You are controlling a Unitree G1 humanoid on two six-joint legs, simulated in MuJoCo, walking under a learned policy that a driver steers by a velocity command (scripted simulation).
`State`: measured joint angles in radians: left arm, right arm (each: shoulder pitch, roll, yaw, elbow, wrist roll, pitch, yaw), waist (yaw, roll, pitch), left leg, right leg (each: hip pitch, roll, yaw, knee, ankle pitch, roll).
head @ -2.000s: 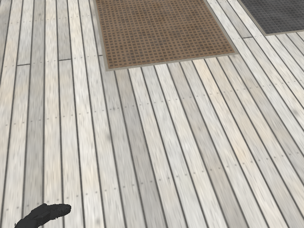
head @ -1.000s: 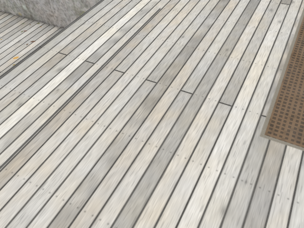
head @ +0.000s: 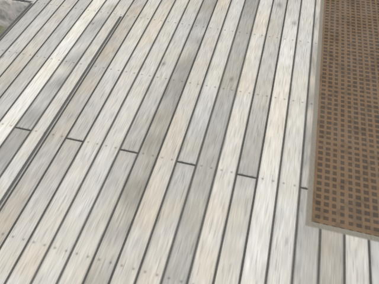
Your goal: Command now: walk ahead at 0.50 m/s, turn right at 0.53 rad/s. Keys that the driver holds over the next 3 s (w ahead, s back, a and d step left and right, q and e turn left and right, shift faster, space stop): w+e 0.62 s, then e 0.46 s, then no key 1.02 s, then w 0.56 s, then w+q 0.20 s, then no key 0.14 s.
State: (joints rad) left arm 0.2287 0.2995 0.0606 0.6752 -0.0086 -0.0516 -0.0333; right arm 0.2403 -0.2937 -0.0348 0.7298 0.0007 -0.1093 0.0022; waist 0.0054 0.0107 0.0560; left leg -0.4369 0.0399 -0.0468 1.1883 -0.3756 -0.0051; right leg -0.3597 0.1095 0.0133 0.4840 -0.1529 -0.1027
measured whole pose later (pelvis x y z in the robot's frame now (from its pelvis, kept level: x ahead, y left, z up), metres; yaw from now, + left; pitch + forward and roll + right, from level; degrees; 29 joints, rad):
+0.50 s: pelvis +0.28 +0.05 +0.01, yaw -18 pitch +1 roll +1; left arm 0.30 0.32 0.07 0.68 -0.03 -0.01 0.00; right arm 0.22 -0.26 -0.05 0.73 -0.01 -0.10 0.01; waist -0.01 -0.05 0.02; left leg -0.25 -0.02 0.05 0.43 -0.20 0.02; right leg -0.52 -0.02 0.07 1.17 -0.34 0.00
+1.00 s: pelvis +0.47 -0.07 +0.00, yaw -35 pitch +2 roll +1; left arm 0.17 0.31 0.07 0.58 0.00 0.00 -0.02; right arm 0.12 -0.33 -0.04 0.73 -0.01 -0.03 -0.02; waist 0.01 0.02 0.10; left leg -0.55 0.04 -0.06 1.16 -0.44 -0.06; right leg -0.43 0.10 0.05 0.48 -0.09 -0.09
